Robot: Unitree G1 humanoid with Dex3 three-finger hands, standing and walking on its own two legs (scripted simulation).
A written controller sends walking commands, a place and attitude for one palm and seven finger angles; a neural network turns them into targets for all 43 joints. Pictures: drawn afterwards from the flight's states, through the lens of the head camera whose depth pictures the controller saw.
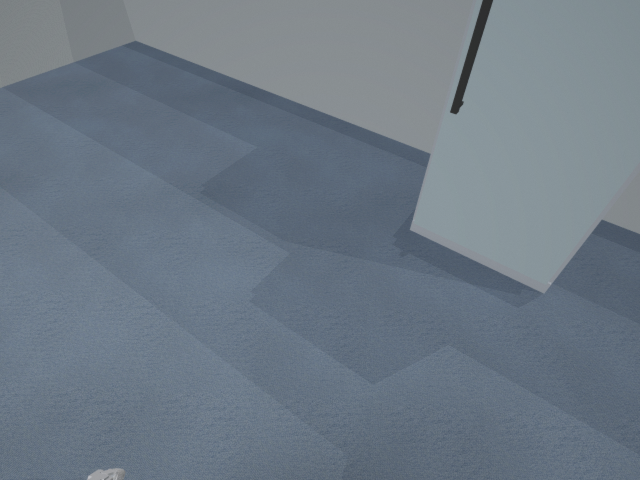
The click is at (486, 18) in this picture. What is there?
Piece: fridge door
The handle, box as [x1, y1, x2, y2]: [450, 0, 492, 113]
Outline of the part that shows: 492,0 482,1 450,112 456,113 463,102 461,99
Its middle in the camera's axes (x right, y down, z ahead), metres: +0.43 -0.54 +1.06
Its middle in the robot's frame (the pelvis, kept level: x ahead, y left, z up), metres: +1.18 -0.37 +0.08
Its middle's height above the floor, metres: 0.85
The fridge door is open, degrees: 0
